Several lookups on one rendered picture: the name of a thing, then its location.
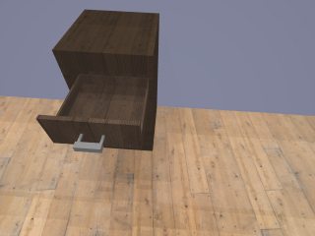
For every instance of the cabinet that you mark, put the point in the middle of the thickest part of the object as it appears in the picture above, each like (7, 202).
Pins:
(114, 43)

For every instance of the drawer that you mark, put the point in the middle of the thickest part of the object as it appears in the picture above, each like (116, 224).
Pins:
(100, 105)

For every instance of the handle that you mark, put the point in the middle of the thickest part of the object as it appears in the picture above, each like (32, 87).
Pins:
(88, 147)

